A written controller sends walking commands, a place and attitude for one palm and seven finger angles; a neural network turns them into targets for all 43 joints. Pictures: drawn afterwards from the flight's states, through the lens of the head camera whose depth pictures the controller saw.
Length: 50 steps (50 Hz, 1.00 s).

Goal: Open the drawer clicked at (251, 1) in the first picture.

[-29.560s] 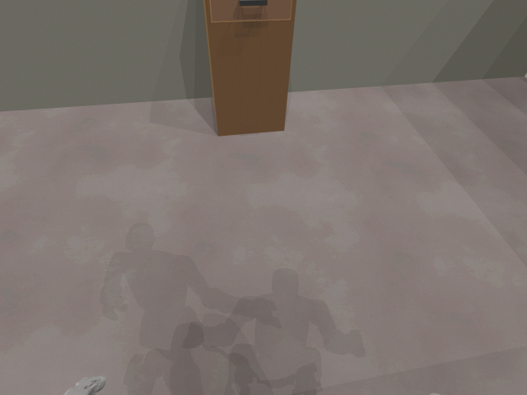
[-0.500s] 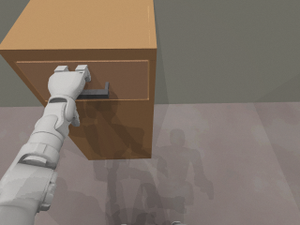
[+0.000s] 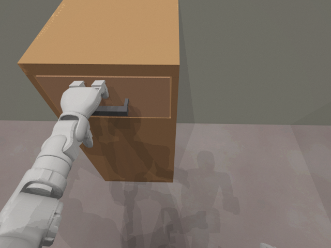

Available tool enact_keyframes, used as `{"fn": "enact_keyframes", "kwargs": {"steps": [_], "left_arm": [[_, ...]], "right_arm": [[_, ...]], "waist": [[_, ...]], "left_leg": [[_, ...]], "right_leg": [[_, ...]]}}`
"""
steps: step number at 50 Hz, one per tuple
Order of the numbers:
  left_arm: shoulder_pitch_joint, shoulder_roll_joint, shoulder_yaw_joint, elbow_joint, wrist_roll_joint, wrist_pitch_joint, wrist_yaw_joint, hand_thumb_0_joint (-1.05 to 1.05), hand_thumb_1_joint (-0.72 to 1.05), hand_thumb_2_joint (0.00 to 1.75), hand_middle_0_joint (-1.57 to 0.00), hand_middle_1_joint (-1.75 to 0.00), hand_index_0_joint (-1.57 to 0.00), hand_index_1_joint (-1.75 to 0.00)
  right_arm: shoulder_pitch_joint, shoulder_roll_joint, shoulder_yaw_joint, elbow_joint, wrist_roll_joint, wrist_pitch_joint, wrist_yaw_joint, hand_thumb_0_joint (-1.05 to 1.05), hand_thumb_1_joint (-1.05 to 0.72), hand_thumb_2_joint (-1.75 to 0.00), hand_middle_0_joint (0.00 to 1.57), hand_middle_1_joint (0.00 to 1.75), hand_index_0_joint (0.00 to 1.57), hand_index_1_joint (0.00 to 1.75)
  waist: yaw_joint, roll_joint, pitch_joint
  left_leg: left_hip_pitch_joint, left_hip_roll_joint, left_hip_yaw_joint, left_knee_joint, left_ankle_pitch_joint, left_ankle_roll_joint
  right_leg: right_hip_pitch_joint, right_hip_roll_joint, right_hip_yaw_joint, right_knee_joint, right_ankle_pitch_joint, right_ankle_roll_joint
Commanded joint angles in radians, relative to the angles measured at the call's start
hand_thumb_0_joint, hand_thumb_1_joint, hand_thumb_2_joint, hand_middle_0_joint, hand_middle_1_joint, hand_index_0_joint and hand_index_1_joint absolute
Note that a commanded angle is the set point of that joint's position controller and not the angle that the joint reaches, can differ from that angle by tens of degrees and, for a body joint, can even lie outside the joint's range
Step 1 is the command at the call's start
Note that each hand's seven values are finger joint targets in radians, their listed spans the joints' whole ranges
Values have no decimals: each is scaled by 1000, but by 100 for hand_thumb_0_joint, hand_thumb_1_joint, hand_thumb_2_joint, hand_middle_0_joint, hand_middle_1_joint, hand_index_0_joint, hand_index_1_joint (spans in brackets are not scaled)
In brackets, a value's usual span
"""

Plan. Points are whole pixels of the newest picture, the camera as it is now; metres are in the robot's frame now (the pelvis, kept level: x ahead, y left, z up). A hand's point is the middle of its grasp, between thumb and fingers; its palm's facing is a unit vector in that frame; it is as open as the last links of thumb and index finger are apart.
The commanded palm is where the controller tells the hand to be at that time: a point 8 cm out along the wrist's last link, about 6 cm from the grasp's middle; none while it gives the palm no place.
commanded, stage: re-aim the fingers above the handle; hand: left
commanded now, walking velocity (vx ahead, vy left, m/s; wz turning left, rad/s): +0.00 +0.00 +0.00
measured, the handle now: (108, 105) +0.51 +0.19 +0.00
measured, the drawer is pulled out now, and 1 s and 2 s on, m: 0.00 0.00 0.00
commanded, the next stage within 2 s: lower the fingers behind the handle in 1.90 s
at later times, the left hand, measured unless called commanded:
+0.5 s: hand (90, 109) +0.45 +0.21 +0.06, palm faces -0.01 +0.01 -1.00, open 13.8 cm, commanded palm +0.42 +0.21 +0.12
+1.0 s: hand (92, 109) +0.45 +0.20 +0.06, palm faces +0.01 +0.00 -1.00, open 13.8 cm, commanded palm +0.42 +0.20 +0.12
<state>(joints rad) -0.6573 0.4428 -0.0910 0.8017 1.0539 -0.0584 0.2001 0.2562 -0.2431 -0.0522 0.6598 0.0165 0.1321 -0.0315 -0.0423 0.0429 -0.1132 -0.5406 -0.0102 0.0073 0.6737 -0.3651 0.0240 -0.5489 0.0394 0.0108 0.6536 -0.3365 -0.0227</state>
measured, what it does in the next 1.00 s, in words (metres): stands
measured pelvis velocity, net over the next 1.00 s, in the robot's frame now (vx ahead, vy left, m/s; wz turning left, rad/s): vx -0.01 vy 0.00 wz -0.02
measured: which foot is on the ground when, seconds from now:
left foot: down 0.00-1.00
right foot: down 0.00-1.00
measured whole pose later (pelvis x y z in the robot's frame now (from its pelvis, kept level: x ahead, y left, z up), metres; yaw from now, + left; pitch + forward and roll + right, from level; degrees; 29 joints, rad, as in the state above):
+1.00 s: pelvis -0.01 +0.00 +0.00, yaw -1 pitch +14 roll +0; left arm -0.74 0.42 -0.10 0.91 1.06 0.02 0.28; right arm 0.29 -0.25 -0.06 0.69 0.02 0.10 -0.01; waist -0.06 0.05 -0.12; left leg -0.57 -0.01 0.03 0.67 -0.35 0.03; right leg -0.58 0.04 0.03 0.66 -0.31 -0.02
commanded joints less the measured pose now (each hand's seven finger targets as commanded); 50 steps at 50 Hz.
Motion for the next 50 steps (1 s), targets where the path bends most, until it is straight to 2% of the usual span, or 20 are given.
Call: {"fn": "enact_keyframes", "kwargs": {"steps": [1, 3, 5, 7, 10, 16, 19, 20, 23, 27, 32, 36, 37, 41, 42, 43, 44, 46, 47, 50], "left_arm": [[-467, 260, 106, -185, 1, -7, 72, 0, -50, 30, -30, -120, -30, -120], [-486, 225, 73, -192, 0, -3, 74, 0, -50, 30, -30, -120, -30, -120], [-472, 201, 52, -164, -3, 12, 69, 0, -50, 30, -30, -120, -30, -120], [-473, 197, 50, -141, -12, 21, 57, 0, -50, 30, -30, -120, -30, -120], [-489, 168, 19, -157, -19, 20, 39, 0, -50, 30, -30, -120, -30, -120], [-491, 305, 131, -106, 0, -3, 59, 0, -50, 30, -30, -120, -30, -120], [-508, 296, 124, -80, 16, -2, 87, 0, -50, 30, -30, -120, -30, -120], [-508, 333, 153, -67, 24, 4, 97, 0, -50, 30, -30, -120, -30, -120], [-519, 335, 145, -38, 29, 23, 104, 0, -50, 30, -30, -120, -30, -120], [-498, 256, 92, -68, 0, 15, 73, 0, -50, 30, -30, -120, -30, -120], [-509, 172, 22, -145, -24, -19, 37, 0, -50, 30, -30, -120, -30, -120], [-542, 217, 58, -142, -6, -29, 62, 0, -50, 30, -30, -120, -30, -120], [-546, 262, 102, -144, -3, -33, 77, 0, -50, 30, -30, -120, -30, -120], [-538, 336, 166, -88, 31, 1, 134, 0, -50, 30, -30, -120, -30, -120], [-589, 285, 119, -114, 30, 9, 142, 0, -50, 30, -30, -120, -30, -120], [-554, 212, 77, -102, 24, 23, 146, 0, -50, 30, -30, -120, -30, -120], [-540, 179, 59, -109, 18, 35, 146, 0, -50, 30, -30, -120, -30, -120], [-490, 179, 62, -80, 10, 67, 132, 0, -50, 30, -30, -120, -30, -120], [-497, 168, 47, -57, 4, 81, 117, 0, -50, 30, -30, -120, -30, -120], [-470, 157, 29, -56, -5, 103, 77, 0, -50, 30, -30, -120, -30, -120]], "right_arm": [[61, -141, -47, -66, -2, -34, -9, 0, -90, -90, 20, 30, 20, 30], [64, -140, -51, -66, -2, -39, -4, 0, -90, -90, 20, 30, 20, 30], [66, -144, -53, -60, -1, -40, -1, 0, -90, -90, 20, 30, 20, 30], [69, -148, -56, -59, 1, -39, -2, 0, -90, -90, 20, 30, 20, 30], [71, -148, -56, -59, 3, -39, -4, 0, -90, -90, 20, 30, 20, 30], [70, -150, -42, -60, 2, -40, -17, 0, -90, -90, 20, 30, 20, 30], [72, -147, -40, -61, 1, -49, -15, 0, -90, -90, 20, 30, 20, 30], [74, -149, -39, -58, 2, -52, -16, 0, -90, -90, 20, 30, 20, 30], [88, -152, -41, -58, 1, -59, -15, 0, -90, -90, 20, 30, 20, 30], [106, -155, -55, -61, 2, -66, -12, 0, -90, -90, 20, 30, 20, 30], [108, -157, -61, -52, 1, -67, -13, 0, -90, -90, 20, 30, 20, 30], [103, -155, -55, -41, 4, -64, -12, 0, -90, -90, 20, 30, 20, 30], [100, -157, -56, -40, 0, -65, -12, 0, -90, -90, 20, 30, 20, 30], [89, -150, -46, -40, -1, -64, -10, 0, -90, -90, 20, 30, 20, 30], [88, -151, -46, -40, -5, -66, -5, 0, -90, -90, 20, 30, 20, 30], [88, -140, -51, -44, -5, -71, 3, 0, -90, -90, 20, 30, 20, 30], [88, -144, -57, -44, -3, -73, 10, 0, -90, -90, 20, 30, 20, 30], [88, -150, -57, -47, -2, -69, 13, 0, -90, -90, 20, 30, 20, 30], [90, -155, -56, -46, -2, -63, 12, 0, -90, -90, 20, 30, 20, 30], [80, -157, -52, -57, 5, -53, 7, 0, -90, -90, 20, 30, 20, 30]], "waist": [[-15, -6, -375], [-22, 17, -402], [-28, 23, -378], [-38, -24, -371], [-43, -24, -373], [-15, -39, -335], [-16, -11, -327], [-9, -8, -324], [-15, -14, -374], [-30, -26, -447], [-49, -18, -391], [-45, -8, -311], [-32, -6, -327], [-7, 19, -350], [-21, 48, -372], [-19, 34, -390], [-22, 40, -406], [-14, 23, -426], [-27, -11, -422], [-27, -73, -386]], "left_leg": [[199, -21, 18, -22, 460, 14], [217, -20, 20, -16, 471, 14], [220, -19, 23, -16, 458, 13], [210, -20, 21, -19, 439, 17], [220, -21, 20, -24, 425, 20], [138, -26, 21, -45, 345, 20], [120, -24, 24, -48, 325, 16], [114, -21, 26, -49, 314, 15], [115, -20, 32, -47, 317, 16], [176, -16, 33, -33, 389, 20], [221, -11, 19, -36, 413, 22], [188, -14, 8, -49, 351, 18], [188, -12, 8, -50, 362, 17], [155, -16, 16, -51, 352, 9], [174, -15, 13, -50, 380, 5], [200, -12, 16, -44, 403, 6], [227, -5, 15, -41, 426, 2], [239, -2, 20, -39, 456, 1], [227, -3, 18, -40, 459, 3], [204, -8, 24, -50, 421, 14]], "right_leg": [[179, 7, -2, -38, 432, -14], [174, 8, -2, -36, 430, -14], [155, 9, -3, -44, 421, -14], [168, 9, 0, -55, 413, -13], [160, 8, -1, -58, 408, -11], [187, 3, 9, -57, 357, -12], [168, 4, 6, -52, 326, -14], [162, 5, 6, -53, 310, -14], [184, 4, 12, -51, 322, -10], [208, 8, 11, -52, 390, -9], [151, 12, 2, -68, 375, -11], [103, 14, -8, -66, 304, -16], [120, 13, -7, -64, 303, -20], [134, 13, -7, -43, 297, -23], [128, 15, -11, -41, 311, -25], [125, 17, -17, -39, 320, -23], [114, 20, -20, -38, 328, -24], [135, 20, -19, -39, 354, -21], [153, 19, -19, -44, 369, -19], [174, 14, -15, -59, 379, -11]]}}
